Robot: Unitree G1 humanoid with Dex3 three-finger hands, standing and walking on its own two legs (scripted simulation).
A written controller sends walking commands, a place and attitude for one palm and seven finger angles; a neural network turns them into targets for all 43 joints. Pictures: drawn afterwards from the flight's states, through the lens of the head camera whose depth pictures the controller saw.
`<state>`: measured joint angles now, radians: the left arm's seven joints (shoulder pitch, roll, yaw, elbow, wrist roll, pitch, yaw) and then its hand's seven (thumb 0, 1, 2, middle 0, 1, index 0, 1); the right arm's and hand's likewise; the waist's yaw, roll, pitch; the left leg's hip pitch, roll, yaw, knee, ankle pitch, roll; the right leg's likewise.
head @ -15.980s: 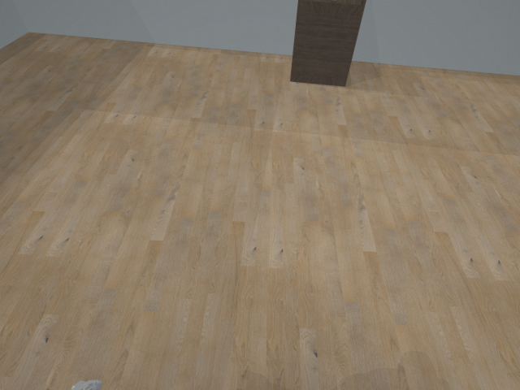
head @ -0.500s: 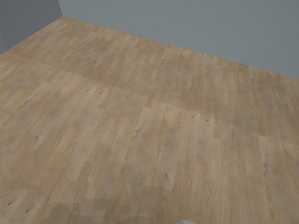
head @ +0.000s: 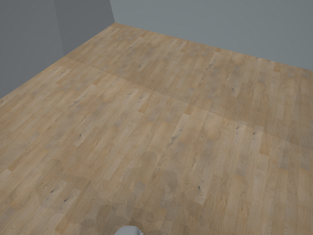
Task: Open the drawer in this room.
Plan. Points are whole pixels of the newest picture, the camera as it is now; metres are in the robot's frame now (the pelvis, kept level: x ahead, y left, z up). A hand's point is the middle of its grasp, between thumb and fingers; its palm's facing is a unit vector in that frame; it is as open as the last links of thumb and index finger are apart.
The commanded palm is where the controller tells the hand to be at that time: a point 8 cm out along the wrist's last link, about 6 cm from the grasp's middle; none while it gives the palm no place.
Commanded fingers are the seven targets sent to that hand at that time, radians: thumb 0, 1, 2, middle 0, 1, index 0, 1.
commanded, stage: turn or walk to find it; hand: left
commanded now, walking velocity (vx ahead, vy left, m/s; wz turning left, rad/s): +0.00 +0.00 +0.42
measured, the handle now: out of the picture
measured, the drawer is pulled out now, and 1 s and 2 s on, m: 0.00 0.00 0.00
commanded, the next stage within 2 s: none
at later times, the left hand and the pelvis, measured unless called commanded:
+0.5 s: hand out of the picture +0.01 +0.26 -0.17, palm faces +0.26 -0.93 -0.25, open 7.4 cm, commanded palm none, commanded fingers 0.00 0.90 0.90 -0.20 -0.30 -0.20 -0.30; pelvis -0.01 +0.04 +0.00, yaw +12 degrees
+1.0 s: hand out of the picture -0.07 +0.18 -0.16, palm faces +0.47 -0.85 -0.25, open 7.3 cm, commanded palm none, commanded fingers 0.00 0.90 0.90 -0.20 -0.30 -0.20 -0.30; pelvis -0.02 -0.01 +0.00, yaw +26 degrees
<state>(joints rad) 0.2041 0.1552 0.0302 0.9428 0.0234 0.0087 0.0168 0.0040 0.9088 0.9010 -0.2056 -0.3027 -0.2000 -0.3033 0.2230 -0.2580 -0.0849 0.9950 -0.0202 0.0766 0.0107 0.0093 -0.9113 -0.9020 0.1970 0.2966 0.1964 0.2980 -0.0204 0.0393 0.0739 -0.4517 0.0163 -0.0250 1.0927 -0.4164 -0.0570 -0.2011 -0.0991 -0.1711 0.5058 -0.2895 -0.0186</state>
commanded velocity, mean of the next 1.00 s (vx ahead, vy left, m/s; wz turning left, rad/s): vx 0.00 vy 0.00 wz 0.42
